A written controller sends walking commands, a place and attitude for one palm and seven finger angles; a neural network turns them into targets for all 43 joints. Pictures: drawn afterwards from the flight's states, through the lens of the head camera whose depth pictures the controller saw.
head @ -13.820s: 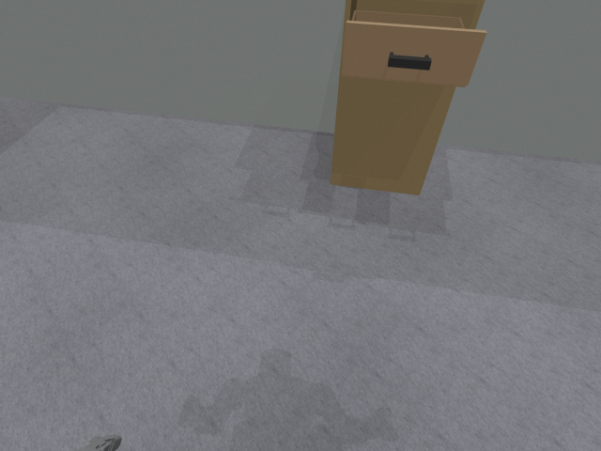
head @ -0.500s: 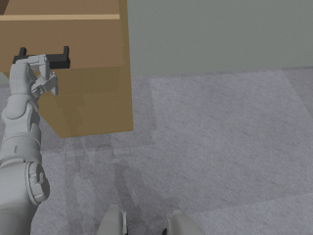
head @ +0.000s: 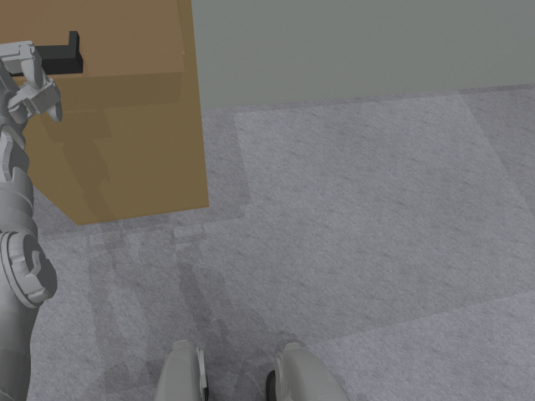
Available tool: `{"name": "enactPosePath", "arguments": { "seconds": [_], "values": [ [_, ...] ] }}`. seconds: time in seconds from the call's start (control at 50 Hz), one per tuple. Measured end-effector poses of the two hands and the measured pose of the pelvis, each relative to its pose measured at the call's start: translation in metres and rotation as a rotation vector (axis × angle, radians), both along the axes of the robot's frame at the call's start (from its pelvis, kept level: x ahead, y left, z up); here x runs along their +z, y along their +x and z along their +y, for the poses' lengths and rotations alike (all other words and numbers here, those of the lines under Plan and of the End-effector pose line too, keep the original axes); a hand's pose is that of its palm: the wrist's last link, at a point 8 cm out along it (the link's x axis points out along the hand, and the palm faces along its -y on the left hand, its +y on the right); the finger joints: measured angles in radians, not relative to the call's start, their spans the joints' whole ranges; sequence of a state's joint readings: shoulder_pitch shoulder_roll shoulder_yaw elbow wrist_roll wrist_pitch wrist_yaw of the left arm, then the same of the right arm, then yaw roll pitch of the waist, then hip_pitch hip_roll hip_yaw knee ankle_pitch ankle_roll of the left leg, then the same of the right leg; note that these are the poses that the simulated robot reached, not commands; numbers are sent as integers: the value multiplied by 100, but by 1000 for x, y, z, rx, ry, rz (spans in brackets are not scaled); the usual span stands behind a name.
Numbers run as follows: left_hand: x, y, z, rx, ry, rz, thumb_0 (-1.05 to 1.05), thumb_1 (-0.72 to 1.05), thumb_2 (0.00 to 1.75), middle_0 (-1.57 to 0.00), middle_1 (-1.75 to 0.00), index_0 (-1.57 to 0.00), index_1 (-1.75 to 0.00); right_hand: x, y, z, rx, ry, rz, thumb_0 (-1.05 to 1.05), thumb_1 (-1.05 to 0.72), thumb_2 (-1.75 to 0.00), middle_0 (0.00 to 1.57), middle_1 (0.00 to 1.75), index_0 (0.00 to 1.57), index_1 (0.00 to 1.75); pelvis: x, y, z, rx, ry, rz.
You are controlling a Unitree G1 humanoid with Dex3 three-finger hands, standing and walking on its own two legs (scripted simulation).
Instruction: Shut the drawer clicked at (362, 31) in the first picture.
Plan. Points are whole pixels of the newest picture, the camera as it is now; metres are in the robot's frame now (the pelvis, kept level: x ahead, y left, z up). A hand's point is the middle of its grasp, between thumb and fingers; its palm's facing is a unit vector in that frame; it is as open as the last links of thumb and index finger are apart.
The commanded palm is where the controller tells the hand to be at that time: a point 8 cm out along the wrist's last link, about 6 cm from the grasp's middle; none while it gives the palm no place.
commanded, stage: push the drawer shut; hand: left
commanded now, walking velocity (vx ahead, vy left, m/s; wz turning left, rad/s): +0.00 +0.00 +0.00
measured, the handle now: (31, 50) +0.60 +0.29 +0.09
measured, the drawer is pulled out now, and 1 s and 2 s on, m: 0.05 0.00 0.00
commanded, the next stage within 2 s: pull the fist back off the drawer in 0.64 s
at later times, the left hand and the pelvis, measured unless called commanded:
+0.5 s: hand (47, 60) +0.58 +0.26 +0.09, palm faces +0.10 -0.99 -0.02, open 3.3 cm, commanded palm +0.60 +0.28 +0.09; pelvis +0.00 +0.01 -0.01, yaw -1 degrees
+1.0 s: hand (46, 59) +0.58 +0.26 +0.10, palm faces +0.12 -0.99 -0.02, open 3.3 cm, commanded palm +0.59 +0.26 +0.09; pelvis -0.02 +0.02 -0.02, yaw -1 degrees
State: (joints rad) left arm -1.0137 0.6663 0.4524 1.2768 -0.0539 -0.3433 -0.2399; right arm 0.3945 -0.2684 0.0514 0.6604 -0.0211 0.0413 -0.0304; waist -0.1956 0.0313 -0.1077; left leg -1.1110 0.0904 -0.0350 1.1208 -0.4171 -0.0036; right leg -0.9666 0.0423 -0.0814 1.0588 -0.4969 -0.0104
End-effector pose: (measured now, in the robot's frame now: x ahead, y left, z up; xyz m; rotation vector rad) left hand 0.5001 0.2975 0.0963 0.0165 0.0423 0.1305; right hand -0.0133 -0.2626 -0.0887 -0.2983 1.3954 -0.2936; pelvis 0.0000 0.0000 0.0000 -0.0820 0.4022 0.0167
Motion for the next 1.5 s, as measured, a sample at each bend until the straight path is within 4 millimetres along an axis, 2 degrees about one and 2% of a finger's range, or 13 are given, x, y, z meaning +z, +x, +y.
{"name": "enactPosePath", "arguments": {
  "seconds": [0.44,0.68,0.92,1.14,1.32,1.5],
  "values": [
    [1,53,10,-17,-2,10,6,85,95,-140,-160,-140,-160,4,-41,21,-51,-17,123,0,-90,-89,20,30,20,30,-11,-1,11,-9,-30,79],
    [1,54,21,-21,9,15,5,72,95,-140,-160,-140,-160,2,-49,31,-33,-18,146,0,-90,-89,20,30,20,30,-17,-8,15,4,-45,97],
    [2,53,16,-16,4,14,6,77,96,-140,-160,-140,-160,3,-49,30,-9,-35,105,0,-90,-89,20,30,20,30,-18,-16,18,7,-50,96],
    [1,52,12,-7,-3,15,6,81,95,-140,-160,-140,-160,3,-55,32,-24,-8,122,0,-90,-89,20,30,20,30,-17,-15,17,2,-44,89],
    [-2,46,9,-7,-11,4,3,86,92,-140,-160,-140,-160,6,-47,34,-56,24,123,0,-90,-89,20,30,20,30,-8,-4,16,-15,-31,72],
    [-2,35,6,13,-25,13,2,89,91,-140,-160,-140,-160,9,-13,26,-39,38,77,0,-90,-89,20,30,20,30,4,13,14,-17,-15,40]
  ]
}}
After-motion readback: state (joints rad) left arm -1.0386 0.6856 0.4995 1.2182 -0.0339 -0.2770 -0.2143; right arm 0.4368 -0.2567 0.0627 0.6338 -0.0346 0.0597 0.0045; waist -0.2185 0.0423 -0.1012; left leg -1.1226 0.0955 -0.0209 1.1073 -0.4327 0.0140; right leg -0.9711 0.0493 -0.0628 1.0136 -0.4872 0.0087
